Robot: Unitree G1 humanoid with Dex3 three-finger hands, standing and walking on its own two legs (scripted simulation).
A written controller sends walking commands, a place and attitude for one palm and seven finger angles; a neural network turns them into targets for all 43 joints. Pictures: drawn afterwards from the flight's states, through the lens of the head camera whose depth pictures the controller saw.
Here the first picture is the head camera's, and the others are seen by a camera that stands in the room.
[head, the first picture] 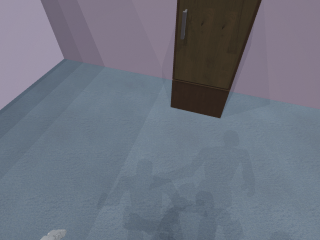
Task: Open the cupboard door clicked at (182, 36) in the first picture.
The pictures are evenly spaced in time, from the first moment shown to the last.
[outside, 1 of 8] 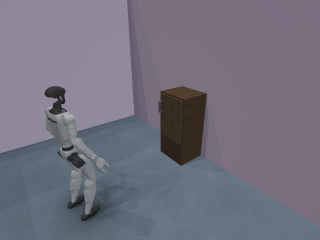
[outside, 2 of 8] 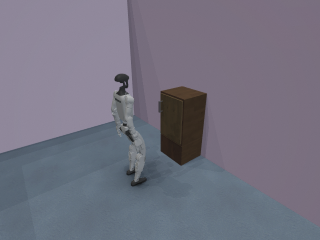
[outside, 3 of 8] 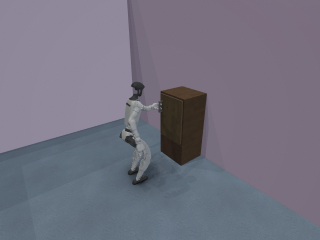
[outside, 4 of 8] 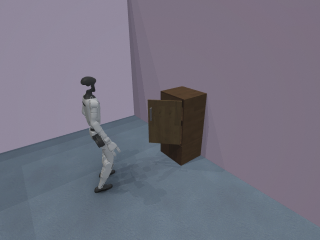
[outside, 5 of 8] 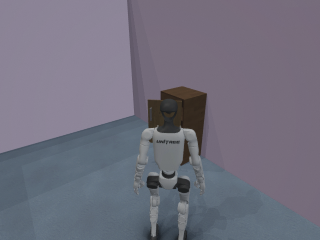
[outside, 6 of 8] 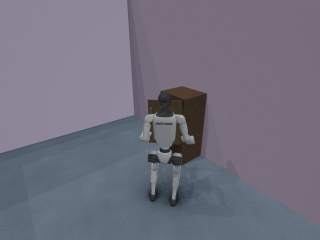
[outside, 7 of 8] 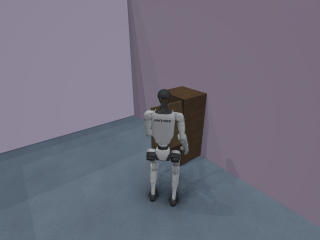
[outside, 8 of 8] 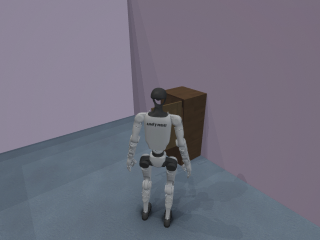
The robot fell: no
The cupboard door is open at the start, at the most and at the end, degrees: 0 87 86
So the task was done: yes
